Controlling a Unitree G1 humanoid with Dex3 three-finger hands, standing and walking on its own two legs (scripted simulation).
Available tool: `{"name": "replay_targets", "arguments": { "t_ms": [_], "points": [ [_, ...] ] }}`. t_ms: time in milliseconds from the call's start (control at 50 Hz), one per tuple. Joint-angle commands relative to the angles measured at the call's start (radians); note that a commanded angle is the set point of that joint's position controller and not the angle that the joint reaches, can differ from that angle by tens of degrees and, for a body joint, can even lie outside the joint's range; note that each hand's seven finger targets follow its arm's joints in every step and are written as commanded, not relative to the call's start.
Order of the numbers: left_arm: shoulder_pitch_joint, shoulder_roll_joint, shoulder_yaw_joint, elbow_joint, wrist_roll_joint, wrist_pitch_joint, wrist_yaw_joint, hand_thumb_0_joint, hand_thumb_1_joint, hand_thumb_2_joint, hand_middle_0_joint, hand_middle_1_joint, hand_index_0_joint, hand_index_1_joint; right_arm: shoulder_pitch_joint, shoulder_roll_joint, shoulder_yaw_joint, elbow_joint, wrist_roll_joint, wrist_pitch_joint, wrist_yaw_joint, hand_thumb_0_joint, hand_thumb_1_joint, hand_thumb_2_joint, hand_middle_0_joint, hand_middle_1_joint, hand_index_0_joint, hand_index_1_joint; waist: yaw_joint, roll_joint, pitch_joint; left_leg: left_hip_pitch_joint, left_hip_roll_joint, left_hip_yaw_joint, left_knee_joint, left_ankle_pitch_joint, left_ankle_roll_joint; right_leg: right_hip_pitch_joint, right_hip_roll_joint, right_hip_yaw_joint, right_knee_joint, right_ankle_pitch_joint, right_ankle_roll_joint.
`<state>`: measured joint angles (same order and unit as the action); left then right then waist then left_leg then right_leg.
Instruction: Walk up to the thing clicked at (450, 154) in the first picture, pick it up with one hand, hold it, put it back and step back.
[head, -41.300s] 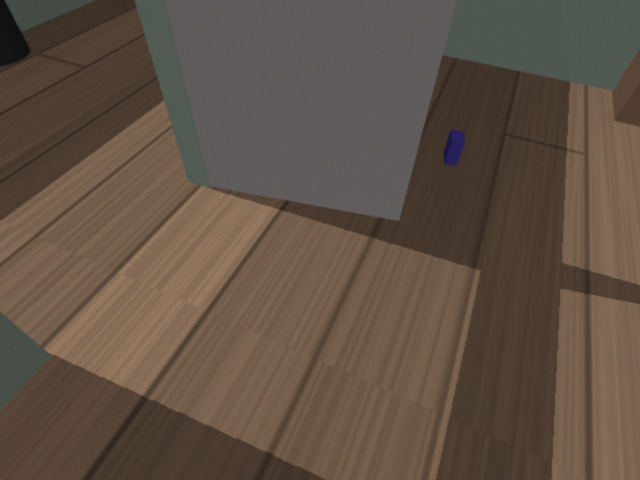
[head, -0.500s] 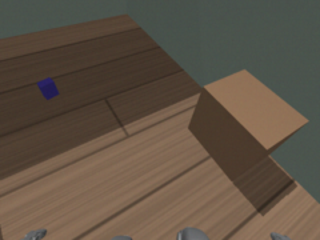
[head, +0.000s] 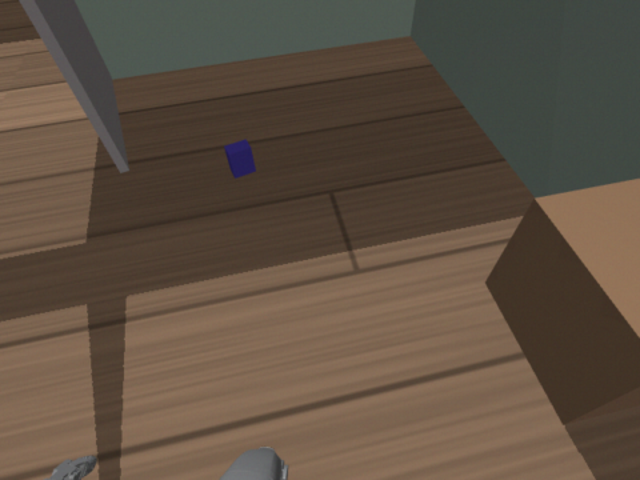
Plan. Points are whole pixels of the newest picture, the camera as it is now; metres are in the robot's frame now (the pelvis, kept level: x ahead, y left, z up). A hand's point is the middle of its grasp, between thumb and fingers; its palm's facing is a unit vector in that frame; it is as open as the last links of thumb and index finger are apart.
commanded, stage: walk up
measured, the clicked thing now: (240, 159) +1.40 +0.46 -0.69
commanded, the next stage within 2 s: stand in 1.28 s
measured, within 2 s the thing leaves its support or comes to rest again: neither
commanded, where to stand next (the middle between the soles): +0.09 -0.02 m, yaw +11 degrees
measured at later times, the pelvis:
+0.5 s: pelvis +0.01 -0.01 -0.02, yaw +10 degrees
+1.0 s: pelvis +0.03 +0.00 +0.01, yaw +15 degrees
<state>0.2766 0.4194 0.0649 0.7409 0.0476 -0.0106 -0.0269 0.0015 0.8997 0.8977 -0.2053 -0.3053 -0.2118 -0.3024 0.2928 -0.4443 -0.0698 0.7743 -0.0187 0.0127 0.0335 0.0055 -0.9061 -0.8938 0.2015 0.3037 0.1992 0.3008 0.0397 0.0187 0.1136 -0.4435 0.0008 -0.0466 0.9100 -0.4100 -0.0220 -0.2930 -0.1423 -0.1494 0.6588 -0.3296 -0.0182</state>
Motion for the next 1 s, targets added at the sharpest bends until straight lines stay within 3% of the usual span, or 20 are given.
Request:
{"name": "replay_targets", "arguments": {
  "t_ms": [0, 60, 80, 100, 120, 140, 200, 300, 340, 360, 380, 400, 420, 460, 520, 560, 580, 680, 780, 980],
  "points": [
    [-0.019, 0.276, 0.091, -0.081, -0.008, -0.003, 0.001, 0.0, 0.9, 0.9, -0.2, -0.3, -0.2, -0.3, 0.011, -0.151, -0.052, -0.04, 0.004, -0.058, -0.032, 0.0, -0.9, -0.9, 0.2, 0.3, 0.2, 0.3, 0.017, -0.258, -0.092, 0.093, -0.039, 0.113, -0.248, 0.044, -0.004, 0.039, -0.155, 0.166, -0.184, -0.026, -0.174],
    [0.011, 0.192, 0.055, -0.074, -0.027, 0.018, 0.002, 0.0, 0.9, 0.9, -0.2, -0.3, -0.2, -0.3, 0.105, -0.155, -0.057, 0.018, 0.001, -0.079, -0.059, 0.0, -0.9, -0.9, 0.2, 0.3, 0.2, 0.3, -0.036, -0.062, -0.155, 0.322, -0.062, 0.079, -0.439, 0.173, 0.032, -0.058, -0.096, 0.051, 0.115, 0.043, -0.09],
    [0.028, 0.133, 0.033, -0.078, -0.034, 0.022, 0.0, 0.0, 0.9, 0.9, -0.2, -0.3, -0.2, -0.3, 0.107, -0.218, -0.069, 0.008, -0.01, -0.085, -0.068, 0.0, -0.9, -0.9, 0.2, 0.3, 0.2, 0.3, -0.042, 0.102, -0.152, 0.374, 0.077, -0.193, -0.508, 0.055, 0.095, -0.208, -0.034, 0.042, 0.265, -0.092, -0.039],
    [0.015, 0.111, 0.029, -0.091, -0.044, 0.029, -0.002, 0.0, 0.9, 0.9, -0.2, -0.3, -0.2, -0.3, 0.068, -0.29, -0.072, -0.026, -0.025, -0.089, -0.073, 0.0, -0.9, -0.9, 0.2, 0.3, 0.2, 0.3, -0.029, 0.188, -0.116, 0.328, 0.298, -0.572, -0.59, -0.04, 0.21, -0.368, 0.064, 0.069, 0.339, -0.247, 0.013],
    [-0.05, 0.211, 0.057, -0.071, -0.037, 0.029, 0.013, 0.0, 0.9, 0.9, -0.2, -0.3, -0.2, -0.3, 0.06, -0.347, -0.085, -0.012, -0.008, -0.084, -0.072, 0.0, -0.9, -0.9, 0.2, 0.3, 0.2, 0.3, -0.073, 0.174, -0.052, 0.159, 0.361, -0.653, -0.624, -0.096, 0.315, -0.29, 0.014, 0.168, 0.385, -0.302, 0.005],
    [-0.049, 0.239, 0.062, -0.062, -0.034, 0.024, 0.013, 0.0, 0.9, 0.9, -0.2, -0.3, -0.2, -0.3, 0.013, -0.322, -0.08, -0.008, -0.008, -0.08, -0.075, 0.0, -0.9, -0.9, 0.2, 0.3, 0.2, 0.3, -0.048, 0.147, -0.008, 0.113, 0.34, -0.611, -0.603, -0.082, 0.323, -0.27, -0.003, 0.185, 0.399, -0.276, 0.0],
    [0.058, 0.205, 0.058, 0.012, -0.046, 0.016, 0.012, 0.0, 0.9, 0.9, -0.2, -0.3, -0.2, -0.3, -0.042, -0.213, -0.036, -0.021, 0.003, -0.09, -0.079, 0.0, -0.9, -0.9, 0.2, 0.3, 0.2, 0.3, -0.006, 0.156, -0.06, 0.18, 0.186, -0.285, -0.448, 0.343, 0.227, -0.221, 0.005, 0.176, 0.294, -0.165, -0.002],
    [0.041, 0.171, 0.049, 0.045, -0.044, 0.001, 0.02, 0.0, 0.9, 0.9, -0.2, -0.3, -0.2, -0.3, -0.048, -0.21, -0.03, -0.011, 0.007, -0.074, -0.073, 0.0, -0.9, -0.9, 0.2, 0.3, 0.2, 0.3, -0.017, 0.199, -0.14, 0.114, 0.15, -0.22, -0.347, 0.531, 0.212, -0.015, 0.069, 0.098, 0.087, -0.126, -0.005],
    [0.077, 0.178, 0.049, 0.078, -0.04, -0.013, 0.025, 0.0, 0.9, 0.9, -0.2, -0.3, -0.2, -0.3, -0.088, -0.191, -0.021, -0.017, 0.02, -0.057, -0.071, 0.0, -0.9, -0.9, 0.2, 0.3, 0.2, 0.3, 0.016, 0.146, -0.159, 0.075, 0.087, -0.155, -0.236, 0.484, 0.161, 0.095, 0.094, 0.076, -0.107, 0.082, -0.021],
    [0.079, 0.216, 0.055, 0.088, -0.03, -0.02, 0.03, 0.0, 0.9, 0.9, -0.2, -0.3, -0.2, -0.3, -0.098, -0.151, -0.011, -0.024, 0.031, -0.052, -0.07, 0.0, -0.9, -0.9, 0.2, 0.3, 0.2, 0.3, 0.021, 0.059, -0.172, 0.029, 0.048, -0.135, -0.163, 0.42, 0.118, 0.135, 0.034, 0.158, -0.127, 0.197, -0.047],
    [0.06, 0.272, 0.065, 0.077, -0.021, -0.027, 0.034, 0.0, 0.9, 0.9, -0.2, -0.3, -0.2, -0.3, -0.085, -0.115, -0.002, -0.031, 0.037, -0.049, -0.072, 0.0, -0.9, -0.9, 0.2, 0.3, 0.2, 0.3, 0.014, -0.095, -0.172, -0.035, -0.033, -0.078, -0.049, 0.298, 0.077, 0.145, -0.105, 0.342, -0.199, 0.202, -0.1],
    [-0.023, 0.319, 0.07, 0.062, -0.025, -0.023, 0.03, 0.0, 0.9, 0.9, -0.2, -0.3, -0.2, -0.3, -0.072, -0.135, -0.016, -0.008, 0.031, -0.041, -0.077, 0.0, -0.9, -0.9, 0.2, 0.3, 0.2, 0.3, -0.006, -0.201, -0.149, -0.01, -0.068, -0.009, 0.042, -0.109, 0.059, 0.018, -0.267, 0.516, -0.272, 0.085, -0.219],
    [-0.105, 0.324, 0.071, 0.046, -0.023, -0.023, 0.026, 0.0, 0.9, 0.9, -0.2, -0.3, -0.2, -0.3, -0.028, -0.161, -0.028, 0.023, 0.022, -0.039, -0.079, 0.0, -0.9, -0.9, 0.2, 0.3, 0.2, 0.3, -0.04, -0.218, -0.095, 0.03, -0.024, -0.016, 0.067, -0.186, 0.047, -0.066, -0.322, 0.563, -0.284, 0.031, -0.264],
    [-0.158, 0.258, 0.047, 0.047, -0.027, -0.015, 0.023, 0.0, 0.9, 0.9, -0.2, -0.3, -0.2, -0.3, -0.011, -0.175, -0.032, 0.068, 0.024, -0.049, -0.061, 0.0, -0.9, -0.9, 0.2, 0.3, 0.2, 0.3, -0.076, -0.151, -0.049, 0.128, -0.026, 0.009, -0.164, -0.092, 0.062, -0.123, -0.179, 0.322, -0.209, 0.018, -0.165],
    [-0.111, 0.203, 0.025, 0.08, -0.034, -0.017, 0.022, 0.0, 0.9, 0.9, -0.2, -0.3, -0.2, -0.3, -0.051, -0.168, -0.035, 0.075, 0.012, -0.058, -0.049, 0.0, -0.9, -0.9, 0.2, 0.3, 0.2, 0.3, -0.04, -0.098, -0.095, 0.209, 0.032, -0.139, -0.327, 0.181, 0.106, -0.144, -0.031, 0.181, -0.045, 0.034, -0.055],
    [-0.088, 0.159, 0.016, 0.097, -0.044, -0.009, 0.016, 0.0, 0.9, 0.9, -0.2, -0.3, -0.2, -0.3, -0.104, -0.203, -0.028, 0.062, 0.005, -0.066, -0.054, 0.0, -0.9, -0.9, 0.2, 0.3, 0.2, 0.3, -0.016, -0.016, -0.129, 0.144, 0.159, -0.381, -0.447, 0.026, 0.179, -0.122, 0.05, 0.148, 0.036, -0.143, -0.012],
    [-0.094, 0.174, 0.021, 0.115, -0.047, -0.008, 0.02, 0.0, 0.9, 0.9, -0.2, -0.3, -0.2, -0.3, -0.12, -0.224, -0.03, 0.076, 0.008, -0.063, -0.051, 0.0, -0.9, -0.9, 0.2, 0.3, 0.2, 0.3, -0.012, 0.005, -0.094, 0.026, 0.173, -0.396, -0.484, -0.049, 0.196, -0.021, 0.069, 0.147, 0.016, -0.189, -0.019],
    [-0.112, 0.232, 0.018, 0.149, -0.036, -0.034, 0.024, 0.0, 0.9, 0.9, -0.2, -0.3, -0.2, -0.3, -0.165, -0.157, -0.002, 0.122, 0.011, -0.049, -0.041, 0.0, -0.9, -0.9, 0.2, 0.3, 0.2, 0.3, -0.025, -0.034, -0.08, 0.093, -0.001, -0.112, -0.328, 0.093, 0.066, -0.02, -0.09, 0.306, -0.237, -0.067, -0.091],
    [-0.174, 0.199, 0.0, 0.169, -0.043, -0.032, 0.027, 0.0, 0.9, 0.9, -0.2, -0.3, -0.2, -0.3, -0.174, -0.16, 0.005, 0.17, 0.013, -0.053, -0.034, 0.0, -0.9, -0.9, 0.2, 0.3, 0.2, 0.3, -0.025, -0.025, -0.107, 0.131, 0.053, -0.179, -0.429, 0.196, 0.088, 0.042, -0.015, 0.173, -0.209, -0.013, -0.033],
    [-0.192, 0.189, -0.006, 0.233, -0.053, -0.028, 0.031, 0.0, 0.9, 0.9, -0.2, -0.3, -0.2, -0.3, -0.207, -0.151, 0.019, 0.234, 0.016, -0.05, -0.043, 0.0, -0.9, -0.9, 0.2, 0.3, 0.2, 0.3, -0.017, 0.007, -0.181, 0.186, 0.068, -0.166, -0.451, 0.446, 0.079, 0.189, -0.02, 0.126, -0.216, 0.194, -0.025]
  ]
}}
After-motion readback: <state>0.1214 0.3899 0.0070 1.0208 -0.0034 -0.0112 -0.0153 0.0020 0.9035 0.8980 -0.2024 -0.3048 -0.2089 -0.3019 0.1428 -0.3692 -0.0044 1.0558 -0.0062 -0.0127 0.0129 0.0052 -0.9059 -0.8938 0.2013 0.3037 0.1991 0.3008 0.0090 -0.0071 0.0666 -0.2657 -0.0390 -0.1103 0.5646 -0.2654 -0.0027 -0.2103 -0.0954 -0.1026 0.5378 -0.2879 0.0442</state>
